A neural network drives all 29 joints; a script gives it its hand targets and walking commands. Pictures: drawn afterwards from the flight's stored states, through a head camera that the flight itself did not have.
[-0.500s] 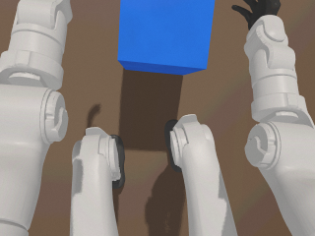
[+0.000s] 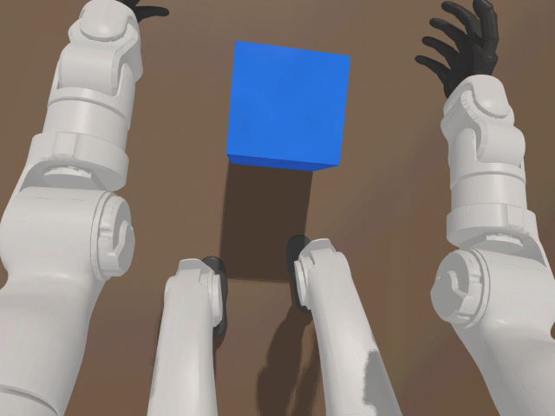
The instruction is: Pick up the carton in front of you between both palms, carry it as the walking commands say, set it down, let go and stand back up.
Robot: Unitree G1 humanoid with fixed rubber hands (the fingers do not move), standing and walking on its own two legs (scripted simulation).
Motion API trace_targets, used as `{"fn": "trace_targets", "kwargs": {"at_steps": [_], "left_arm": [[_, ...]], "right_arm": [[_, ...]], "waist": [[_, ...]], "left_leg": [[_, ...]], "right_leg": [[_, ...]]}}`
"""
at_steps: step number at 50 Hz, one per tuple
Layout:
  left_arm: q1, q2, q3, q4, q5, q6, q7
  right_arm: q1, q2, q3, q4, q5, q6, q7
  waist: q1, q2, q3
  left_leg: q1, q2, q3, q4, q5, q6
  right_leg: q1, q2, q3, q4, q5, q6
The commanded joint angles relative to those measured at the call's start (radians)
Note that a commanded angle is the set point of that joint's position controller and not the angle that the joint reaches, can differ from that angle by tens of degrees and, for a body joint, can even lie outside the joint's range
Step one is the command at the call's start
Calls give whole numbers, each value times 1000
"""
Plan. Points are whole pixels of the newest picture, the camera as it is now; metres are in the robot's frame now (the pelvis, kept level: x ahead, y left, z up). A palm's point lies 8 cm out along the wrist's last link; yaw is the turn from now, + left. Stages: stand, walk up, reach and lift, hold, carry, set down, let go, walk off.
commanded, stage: set down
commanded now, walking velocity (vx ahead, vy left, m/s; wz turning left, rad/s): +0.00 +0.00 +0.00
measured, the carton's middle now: (281, 118) +0.52 -0.10 -0.45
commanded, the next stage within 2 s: let go in 0.12 s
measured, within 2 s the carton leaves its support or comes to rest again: neither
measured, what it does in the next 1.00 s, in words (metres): rises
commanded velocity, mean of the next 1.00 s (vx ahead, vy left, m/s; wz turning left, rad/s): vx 0.00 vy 0.00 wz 0.00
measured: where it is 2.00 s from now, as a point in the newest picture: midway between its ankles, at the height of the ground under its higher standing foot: (260, 298)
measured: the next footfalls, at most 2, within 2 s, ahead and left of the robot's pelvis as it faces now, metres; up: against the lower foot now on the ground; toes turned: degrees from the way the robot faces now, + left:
none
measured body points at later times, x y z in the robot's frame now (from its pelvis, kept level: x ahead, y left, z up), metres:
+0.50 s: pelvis +0.04 -0.02 +0.13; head +0.30 -0.02 +0.50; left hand +0.47 +0.14 +0.01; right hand +0.41 -0.27 +0.02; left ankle +0.07 +0.11 -0.54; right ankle +0.10 -0.13 -0.54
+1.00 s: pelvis +0.10 -0.01 +0.20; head +0.18 +0.01 +0.64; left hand +0.33 +0.21 +0.10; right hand +0.27 -0.25 +0.12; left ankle +0.07 +0.11 -0.54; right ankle +0.10 -0.13 -0.54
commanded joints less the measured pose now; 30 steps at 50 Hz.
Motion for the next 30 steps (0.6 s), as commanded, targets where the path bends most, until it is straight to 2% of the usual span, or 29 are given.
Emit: {"fn": "trace_targets", "kwargs": {"at_steps": [1,5,10,13,17,20,23,30], "left_arm": [[-274,83,22,-106,15,-25,-10],[-247,69,39,-79,35,-35,-25],[-137,21,90,-77,91,-51,-18],[-1,-38,117,-141,126,-59,10],[215,-129,129,-295,156,-76,64],[341,-171,114,-411,148,-92,93],[462,-186,98,-485,132,-112,99],[777,-171,63,-477,98,-178,56]], "right_arm": [[-181,-132,-19,-113,-14,-25,7],[-157,-112,-31,-95,-35,-34,15],[-70,-87,-33,-91,-89,-53,46],[46,-89,-24,-125,-131,-66,79],[223,-102,15,-200,-176,-83,129],[334,-115,58,-249,-181,-95,158],[447,-110,108,-274,-163,-111,174],[729,-71,209,-277,-112,-160,180]], "waist": [[-62,103,-1069],[-59,95,-1013],[-36,82,-1021],[-28,71,-1073],[-11,42,-1069],[-1,15,-981],[13,-6,-863],[36,-52,-629]], "left_leg": [[675,-55,44,-184,316,-13],[702,-51,36,-263,320,-14],[783,-53,31,-357,383,-20],[882,-55,27,-415,474,-26],[987,-54,22,-501,542,-40],[1000,-51,27,-571,496,-45],[1001,-46,34,-636,413,-41],[1010,-36,46,-750,265,-28]], "right_leg": [[610,50,-124,-166,427,40],[650,46,-116,-246,429,41],[747,47,-108,-327,469,39],[848,52,-106,-372,538,33],[1001,55,-93,-440,591,14],[1121,48,-75,-495,586,-1],[1227,36,-49,-554,551,-7],[1440,11,4,-672,500,-3]]}}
